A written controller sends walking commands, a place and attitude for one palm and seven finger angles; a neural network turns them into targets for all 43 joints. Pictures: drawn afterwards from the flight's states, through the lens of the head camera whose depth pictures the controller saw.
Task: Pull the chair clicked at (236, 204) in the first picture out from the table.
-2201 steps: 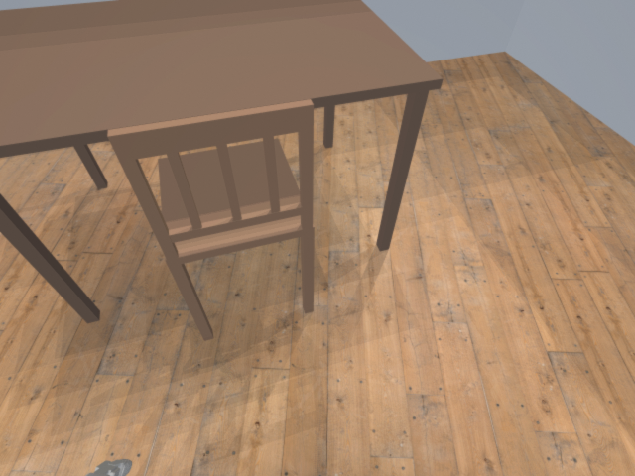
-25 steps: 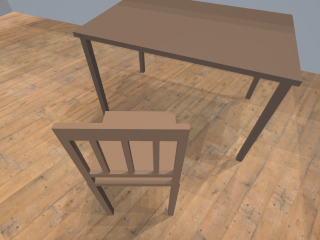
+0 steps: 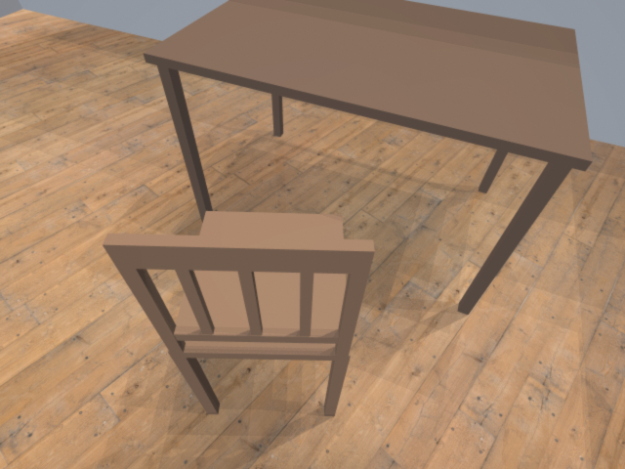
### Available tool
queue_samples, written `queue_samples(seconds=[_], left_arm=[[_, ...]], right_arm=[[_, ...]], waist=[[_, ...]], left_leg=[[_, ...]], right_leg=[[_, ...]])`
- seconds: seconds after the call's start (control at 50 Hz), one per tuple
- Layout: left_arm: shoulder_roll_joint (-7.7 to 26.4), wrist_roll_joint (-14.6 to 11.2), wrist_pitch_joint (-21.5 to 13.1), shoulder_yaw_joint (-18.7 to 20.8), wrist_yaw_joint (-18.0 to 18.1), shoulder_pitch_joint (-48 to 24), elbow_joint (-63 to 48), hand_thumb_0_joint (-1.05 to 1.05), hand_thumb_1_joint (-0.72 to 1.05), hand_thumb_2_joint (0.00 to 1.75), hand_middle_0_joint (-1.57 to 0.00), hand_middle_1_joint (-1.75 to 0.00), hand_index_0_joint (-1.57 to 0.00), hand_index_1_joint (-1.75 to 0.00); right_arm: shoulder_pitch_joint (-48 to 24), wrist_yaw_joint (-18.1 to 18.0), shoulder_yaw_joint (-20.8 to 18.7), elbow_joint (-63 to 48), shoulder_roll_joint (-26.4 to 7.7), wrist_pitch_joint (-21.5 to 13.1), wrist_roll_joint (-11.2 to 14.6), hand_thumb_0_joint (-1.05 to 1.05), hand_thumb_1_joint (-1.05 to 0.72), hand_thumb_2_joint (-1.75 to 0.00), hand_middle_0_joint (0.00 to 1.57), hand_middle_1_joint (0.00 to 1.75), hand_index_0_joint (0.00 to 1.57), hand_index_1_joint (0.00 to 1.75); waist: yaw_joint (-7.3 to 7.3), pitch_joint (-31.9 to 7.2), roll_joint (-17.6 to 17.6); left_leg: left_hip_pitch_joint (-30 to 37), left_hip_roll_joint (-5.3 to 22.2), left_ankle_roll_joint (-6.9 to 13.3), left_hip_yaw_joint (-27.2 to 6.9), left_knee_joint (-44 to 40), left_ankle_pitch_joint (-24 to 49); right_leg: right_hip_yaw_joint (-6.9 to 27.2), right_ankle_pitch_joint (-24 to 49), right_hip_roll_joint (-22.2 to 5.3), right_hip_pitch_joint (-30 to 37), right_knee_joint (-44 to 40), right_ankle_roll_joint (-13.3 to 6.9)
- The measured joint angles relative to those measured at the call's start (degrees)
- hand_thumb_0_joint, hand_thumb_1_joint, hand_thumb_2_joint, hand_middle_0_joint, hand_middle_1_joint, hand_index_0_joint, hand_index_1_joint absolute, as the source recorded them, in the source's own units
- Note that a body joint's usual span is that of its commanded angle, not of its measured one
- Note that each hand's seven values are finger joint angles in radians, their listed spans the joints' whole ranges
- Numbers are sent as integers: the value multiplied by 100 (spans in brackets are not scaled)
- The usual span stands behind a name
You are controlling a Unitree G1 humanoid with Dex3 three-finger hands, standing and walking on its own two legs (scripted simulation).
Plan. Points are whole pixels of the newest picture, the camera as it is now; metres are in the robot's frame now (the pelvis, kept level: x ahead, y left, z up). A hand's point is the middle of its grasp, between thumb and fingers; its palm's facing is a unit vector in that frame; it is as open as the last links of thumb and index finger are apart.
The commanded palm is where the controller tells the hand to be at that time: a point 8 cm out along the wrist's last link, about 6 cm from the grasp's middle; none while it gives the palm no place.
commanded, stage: look again from close up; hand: left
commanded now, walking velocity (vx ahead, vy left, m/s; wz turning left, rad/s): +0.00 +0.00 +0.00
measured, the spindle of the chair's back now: (251, 303) +0.40 +0.13 -0.12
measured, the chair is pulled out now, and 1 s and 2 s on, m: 0.43 0.43 0.43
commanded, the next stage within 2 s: raise the hand toward the chair's back in 0.24 s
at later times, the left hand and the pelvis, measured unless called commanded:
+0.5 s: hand (160, 468) +0.14 +0.20 -0.07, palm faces +0.24 -0.95 -0.21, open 7.5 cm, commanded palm +0.10 +0.22 -0.07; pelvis -0.02 +0.00 -0.01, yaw +4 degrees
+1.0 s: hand (194, 461) +0.14 +0.16 -0.06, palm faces +0.04 -1.00 -0.06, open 11.4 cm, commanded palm +0.12 +0.22 -0.06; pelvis -0.05 -0.05 -0.11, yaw +5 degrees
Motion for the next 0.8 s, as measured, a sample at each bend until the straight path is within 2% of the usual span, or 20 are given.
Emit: queue_samples(seconds=[0.36, 0.38, 0.4, 0.42, 0.46, 0.52, 0.56, 0.6, 0.64, 0.66, 0.68, 0.72, 0.76, 0.8], left_arm=[[2, 22, -34, -1, 50, -6, -7, 1, 91, 90, -20, -30, -19, -30], [45, -149, 381, 51, 111, 257, -852, 2, 93, 90, -20, -30, -20, -30], [156, -333, 765, 167, 186, 596, -2026, 4, 95, 89, -20, -30, -20, -30], [299, -448, 665, 193, 295, 874, -2976, 5, 95, 89, -21, -30, -20, -30], [511, -690, 330, 195, 465, 1053, -4295, 5, 95, 89, -20, -29, -20, -29], [458, -914, -403, 303, 314, 570, -5194, 5, 90, 87, -19, -29, -19, -29], [282, -1099, -1191, 443, -39, 203, -5303, 4, 86, 86, -19, -28, -18, -28], [133, -1310, -2066, 559, -616, -7, -5319, 3, 82, 84, -18, -28, -17, -28], [49, -1353, -2817, 622, -1237, -53, -5249, 2, 77, 83, -18, -27, -17, -27], [43, -1314, -3035, 636, -1468, -17, -5205, 2, 74, 82, -18, -27, -17, -27], [53, -1277, -3118, 640, -1635, 52, -5182, 1, 72, 81, -18, -26, -17, -26], [115, -1240, -3012, 652, -1770, 276, -5186, 1, 67, 79, -18, -26, -17, -26], [185, -1268, -2793, 703, -1679, 583, -5340, 1, 62, 77, -18, -25, -17, -25], [267, -1318, -2726, 826, -1479, 904, -5623, 1, 57, 75, -17, -25, -17, -24]], right_arm=[[85, 1, 6, 1, 77, -3, 11, 0, -91, -90, 20, 30, 20, 30], [188, -23, 27, -256, 41, -11, 44, 1, -91, -90, 20, 30, 20, 30], [348, -87, 52, -533, 2, -212, 90, 2, -92, -90, 20, 30, 20, 30], [502, -131, 53, -772, -46, -492, 114, 2, -93, -90, 21, 30, 20, 30], [660, -136, 11, -1173, -196, -1009, 194, 3, -93, -90, 21, 30, 20, 30], [544, -52, -122, -1745, -581, -1398, 133, 2, -92, -90, 21, 30, 20, 30], [271, 40, -210, -2049, -793, -1433, 78, 2, -92, -90, 21, 30, 20, 30], [-55, 145, -311, -2380, -853, -1405, 68, 2, -92, -90, 21, 30, 20, 30], [-349, 264, -414, -2784, -858, -1331, 80, 2, -91, -90, 20, 30, 20, 30], [-469, 299, -454, -3003, -861, -1274, 98, 2, -91, -90, 20, 30, 20, 30], [-575, 319, -486, -3222, -870, -1205, 120, 2, -91, -90, 20, 30, 20, 30], [-755, 308, -528, -3590, -877, -1050, 165, 1, -91, -90, 20, 30, 20, 30], [-876, 256, -542, -3866, -868, -961, 171, 1, -91, -90, 20, 30, 19, 30], [-941, 191, -518, -3999, -819, -948, 153, 1, -91, -90, 20, 30, 19, 30]], waist=[[-28, -32, 16], [-59, -13, 20], [-34, -4, -25], [-13, -63, -85], [-86, -208, -135], [-293, -422, 68], [-347, -720, 185], [-331, -973, 109], [-320, -1108, -17], [-299, -1154, -82], [-269, -1179, -134], [-189, -1186, -228], [-94, -1155, -249], [13, -1131, -220]], left_leg=[[-134, 5, 11, 14, 68, 21], [-217, 10, 3, -10, 176, -13], [-251, -20, -9, -4, 216, -30], [-308, -77, -21, 9, 229, -29], [-527, -209, -15, -46, 387, -42], [-1258, -264, 8, -239, 1225, -307], [-1940, -165, -47, -257, 1882, -563], [-2595, -41, -66, -180, 2507, -806], [-3137, 69, -68, -134, 3088, -1036], [-3371, 110, -94, -128, 3337, -1091], [-3587, 143, -141, -137, 3576, -1117], [-3936, 181, -179, -170, 4002, -1365], [-4209, 214, -213, -258, 4312, -1523], [-4418, 255, -259, -387, 4532, -1592]], right_leg=[[11, 42, -2, -107, 15, 19], [-17, 28, -6, -164, 80, 19], [13, -44, -36, -273, 274, 4], [67, -235, -79, -448, 570, -44], [94, -449, -143, -774, 1029, -80], [-28, -468, -140, -1281, 1426, -125], [-75, -644, -74, -1877, 1892, -145], [-27, -832, 21, -2537, 2443, -202], [-7, -1009, 103, -3086, 2976, -276], [-6, -1102, 133, -3330, 3231, -307], [-18, -1193, 158, -3547, 3470, -345], [-62, -1351, 180, -3885, 3857, -410], [-161, -1464, 196, -4110, 4102, -471], [-295, -1533, 225, -4247, 4232, -524]])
